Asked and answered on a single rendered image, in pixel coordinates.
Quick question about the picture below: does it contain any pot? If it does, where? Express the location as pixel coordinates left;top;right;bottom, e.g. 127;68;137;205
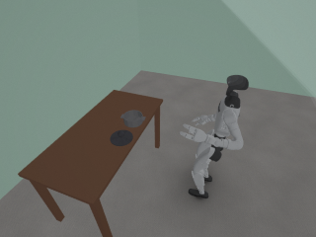
120;110;146;128

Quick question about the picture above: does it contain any robot right hand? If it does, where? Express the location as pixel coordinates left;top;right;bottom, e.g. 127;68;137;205
192;115;209;125

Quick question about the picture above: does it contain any robot left hand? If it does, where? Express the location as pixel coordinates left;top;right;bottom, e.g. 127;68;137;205
180;123;207;142

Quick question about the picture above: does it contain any knob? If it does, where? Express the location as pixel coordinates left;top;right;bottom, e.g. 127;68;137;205
118;130;124;137

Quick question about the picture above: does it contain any robot left foot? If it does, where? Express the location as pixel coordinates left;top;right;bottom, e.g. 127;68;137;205
188;189;209;198

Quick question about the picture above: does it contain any lid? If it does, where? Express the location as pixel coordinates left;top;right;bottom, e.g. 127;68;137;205
110;129;133;146

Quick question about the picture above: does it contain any left robot upper arm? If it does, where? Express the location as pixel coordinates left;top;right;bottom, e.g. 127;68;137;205
223;109;244;145

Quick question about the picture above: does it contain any right robot forearm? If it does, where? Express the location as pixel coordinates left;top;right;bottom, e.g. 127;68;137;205
207;114;217;121

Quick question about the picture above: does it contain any robot torso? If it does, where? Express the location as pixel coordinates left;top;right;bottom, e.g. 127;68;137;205
210;96;241;151

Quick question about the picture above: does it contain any left robot forearm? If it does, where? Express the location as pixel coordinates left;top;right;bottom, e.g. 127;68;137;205
204;134;243;150

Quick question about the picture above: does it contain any table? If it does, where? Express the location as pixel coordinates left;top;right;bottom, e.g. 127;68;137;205
18;90;163;237

